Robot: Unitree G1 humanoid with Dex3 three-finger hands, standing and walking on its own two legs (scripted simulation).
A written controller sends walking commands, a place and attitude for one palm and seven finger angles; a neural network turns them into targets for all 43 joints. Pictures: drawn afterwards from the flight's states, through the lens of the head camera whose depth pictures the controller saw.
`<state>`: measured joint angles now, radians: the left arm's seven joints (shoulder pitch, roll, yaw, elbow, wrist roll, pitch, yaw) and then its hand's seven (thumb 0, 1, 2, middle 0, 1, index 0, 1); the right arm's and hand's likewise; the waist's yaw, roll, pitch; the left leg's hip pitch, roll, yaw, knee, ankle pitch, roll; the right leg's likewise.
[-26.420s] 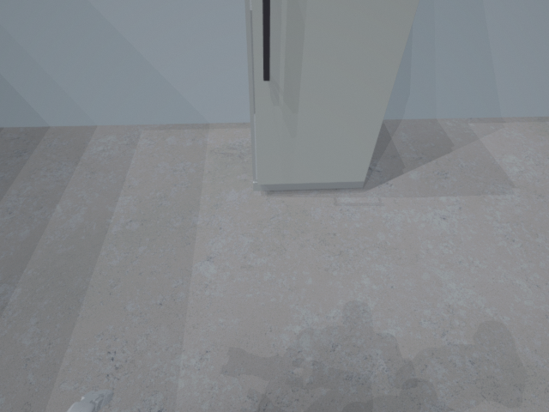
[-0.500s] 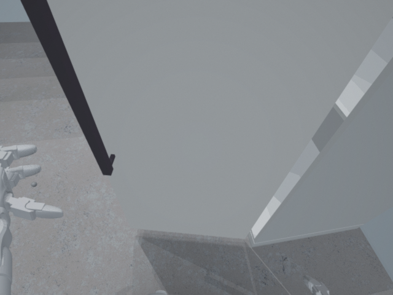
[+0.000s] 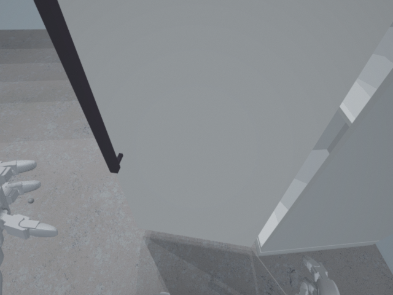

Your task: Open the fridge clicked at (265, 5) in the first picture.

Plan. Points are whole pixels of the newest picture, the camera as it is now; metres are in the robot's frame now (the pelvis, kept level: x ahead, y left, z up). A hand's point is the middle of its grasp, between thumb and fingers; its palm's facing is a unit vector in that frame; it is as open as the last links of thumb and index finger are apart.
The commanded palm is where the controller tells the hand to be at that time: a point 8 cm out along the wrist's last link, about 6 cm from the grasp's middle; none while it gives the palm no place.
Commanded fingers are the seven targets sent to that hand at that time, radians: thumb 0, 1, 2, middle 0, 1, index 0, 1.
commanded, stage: slip the hand off the handle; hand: left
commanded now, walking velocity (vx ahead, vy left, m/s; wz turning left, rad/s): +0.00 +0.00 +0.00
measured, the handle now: (93, 100) +0.45 +0.27 +0.15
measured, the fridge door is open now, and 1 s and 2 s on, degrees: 76 76 76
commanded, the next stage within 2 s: draw the hand back to the body in 0.36 s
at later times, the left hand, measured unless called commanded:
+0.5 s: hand (30, 195) +0.26 +0.36 +0.05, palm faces +0.32 -0.91 -0.26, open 14.7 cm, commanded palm +0.23 +0.38 +0.08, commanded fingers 0.00 -0.55 0.20 -0.25 -1.15 -0.25 -1.15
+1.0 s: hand (18, 206) +0.21 +0.32 +0.12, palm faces +0.15 -0.99 -0.02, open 14.6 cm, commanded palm +0.18 +0.36 +0.13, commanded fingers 0.00 -0.30 0.32 -0.24 -1.00 -0.24 -1.00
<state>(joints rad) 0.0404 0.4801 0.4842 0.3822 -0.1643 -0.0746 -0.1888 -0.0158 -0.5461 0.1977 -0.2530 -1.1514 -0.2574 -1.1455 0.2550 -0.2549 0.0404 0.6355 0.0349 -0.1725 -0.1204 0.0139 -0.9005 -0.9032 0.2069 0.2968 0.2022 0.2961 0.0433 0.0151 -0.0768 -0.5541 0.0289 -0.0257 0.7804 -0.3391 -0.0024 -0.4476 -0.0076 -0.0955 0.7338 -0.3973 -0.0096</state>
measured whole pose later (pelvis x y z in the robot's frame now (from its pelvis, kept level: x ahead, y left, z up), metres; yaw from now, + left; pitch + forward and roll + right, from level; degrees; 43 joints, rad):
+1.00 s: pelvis -0.01 +0.03 +0.00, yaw +0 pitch +2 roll -2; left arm 0.19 0.38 0.45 0.05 -0.39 -0.07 -0.40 -0.02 -0.52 0.21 -0.25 -1.13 -0.25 -1.13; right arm 0.24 -0.25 0.07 0.58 0.06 -0.30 -0.12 0.02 -0.90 -0.90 0.21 0.30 0.20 0.30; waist 0.07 0.02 -0.07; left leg -0.46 0.00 0.00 0.75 -0.33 0.04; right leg -0.35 -0.03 -0.07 0.68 -0.36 0.03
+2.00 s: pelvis +0.04 -0.03 +0.03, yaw -1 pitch -3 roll +1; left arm 0.46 0.35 0.33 -0.38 -0.09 -0.04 0.10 0.01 0.87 0.89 -0.21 -0.31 -0.21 -0.31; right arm 0.19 -0.22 0.03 0.64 0.00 -0.11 -0.10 0.02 -0.90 -0.90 0.20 0.30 0.20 0.30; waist 0.09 0.05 0.01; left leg -0.13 0.03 0.01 0.44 -0.25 -0.03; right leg -0.07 0.01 -0.06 0.44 -0.32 -0.03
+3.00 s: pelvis -0.10 +0.03 +0.02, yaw +4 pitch -1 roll -3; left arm 0.46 0.40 0.42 -0.51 -0.03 -0.23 0.12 0.01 0.89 0.90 -0.21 -0.30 -0.21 -0.30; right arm 0.18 -0.19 0.02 0.58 -0.01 -0.11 -0.08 0.02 -0.90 -0.90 0.21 0.30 0.20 0.30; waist 0.04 0.01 0.05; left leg -0.47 0.00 -0.04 0.54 -0.18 0.04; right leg -0.27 0.05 0.03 0.52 -0.28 0.01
